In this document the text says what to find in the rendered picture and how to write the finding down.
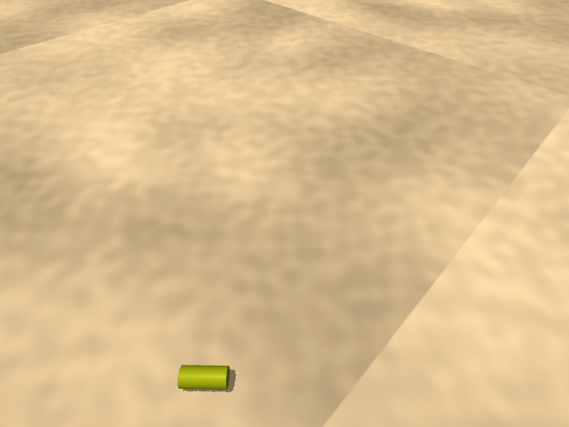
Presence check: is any can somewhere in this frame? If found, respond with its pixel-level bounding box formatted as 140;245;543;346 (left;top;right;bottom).
178;365;229;390

